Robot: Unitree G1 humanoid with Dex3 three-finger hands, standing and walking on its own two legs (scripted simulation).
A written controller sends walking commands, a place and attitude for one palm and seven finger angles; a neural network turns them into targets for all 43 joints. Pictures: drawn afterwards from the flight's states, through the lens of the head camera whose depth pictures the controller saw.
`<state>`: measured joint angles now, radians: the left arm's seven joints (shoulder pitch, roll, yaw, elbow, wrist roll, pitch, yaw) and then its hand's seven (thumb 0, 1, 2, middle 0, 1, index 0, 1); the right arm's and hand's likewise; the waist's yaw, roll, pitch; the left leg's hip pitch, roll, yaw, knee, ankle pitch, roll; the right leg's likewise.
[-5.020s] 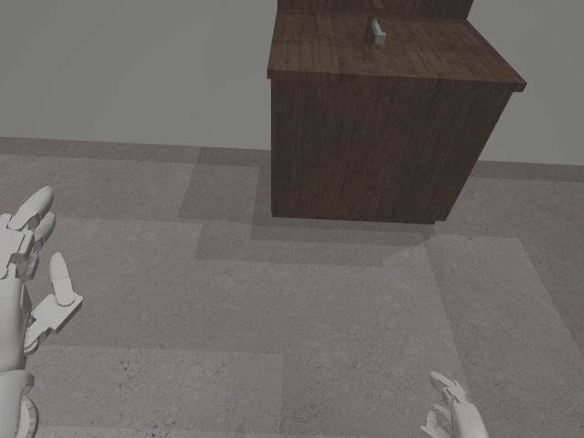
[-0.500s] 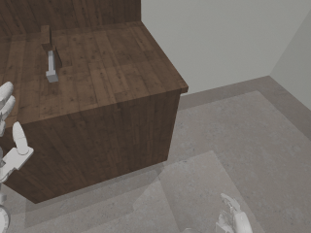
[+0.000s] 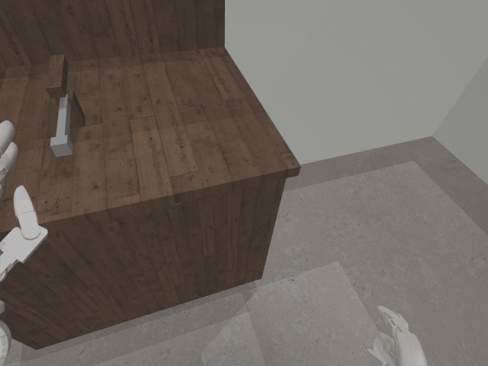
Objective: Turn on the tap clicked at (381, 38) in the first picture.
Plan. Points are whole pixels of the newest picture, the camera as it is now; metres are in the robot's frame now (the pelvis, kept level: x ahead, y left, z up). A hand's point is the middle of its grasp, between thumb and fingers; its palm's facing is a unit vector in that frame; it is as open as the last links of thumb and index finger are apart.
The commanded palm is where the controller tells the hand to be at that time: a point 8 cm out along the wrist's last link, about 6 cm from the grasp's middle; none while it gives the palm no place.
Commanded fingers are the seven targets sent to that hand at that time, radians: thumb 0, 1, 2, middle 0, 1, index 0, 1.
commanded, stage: come to a stop and stand still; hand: left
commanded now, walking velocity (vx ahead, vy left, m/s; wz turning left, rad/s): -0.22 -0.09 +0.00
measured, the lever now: (61, 146) +0.46 +0.38 +0.08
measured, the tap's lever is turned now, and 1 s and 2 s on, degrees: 0 0 0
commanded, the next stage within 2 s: look again from close up in 1.64 s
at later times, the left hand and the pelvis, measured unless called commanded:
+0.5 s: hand (51, 226) +0.22 +0.24 +0.18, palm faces +0.42 -0.77 -0.48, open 7.4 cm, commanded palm +0.15 +0.26 +0.19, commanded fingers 0.00 0.90 0.90 -0.20 -0.30 -0.20 -0.30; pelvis +0.00 -0.02 +0.01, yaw +1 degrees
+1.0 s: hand out of the picture +0.19 +0.28 +0.19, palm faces +0.47 -0.83 -0.31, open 7.4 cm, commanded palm +0.13 +0.30 +0.19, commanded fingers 0.00 0.90 0.90 -0.20 -0.30 -0.20 -0.30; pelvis -0.03 +0.02 +0.01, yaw +1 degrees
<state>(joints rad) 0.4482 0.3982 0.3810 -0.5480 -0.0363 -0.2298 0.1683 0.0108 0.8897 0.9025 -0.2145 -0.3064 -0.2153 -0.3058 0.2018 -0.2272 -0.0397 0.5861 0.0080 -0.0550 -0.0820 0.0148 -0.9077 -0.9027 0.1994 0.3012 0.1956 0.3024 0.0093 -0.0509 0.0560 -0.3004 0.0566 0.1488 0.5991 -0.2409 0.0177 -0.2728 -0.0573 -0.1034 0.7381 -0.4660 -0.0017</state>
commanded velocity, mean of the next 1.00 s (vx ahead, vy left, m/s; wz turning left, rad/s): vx -0.04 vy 0.02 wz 0.00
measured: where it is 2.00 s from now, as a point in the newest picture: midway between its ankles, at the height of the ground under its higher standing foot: outside the picture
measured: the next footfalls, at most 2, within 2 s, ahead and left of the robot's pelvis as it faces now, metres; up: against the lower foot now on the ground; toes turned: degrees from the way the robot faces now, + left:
none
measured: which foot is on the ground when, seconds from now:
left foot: down 0.00-1.00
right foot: down 0.00-1.00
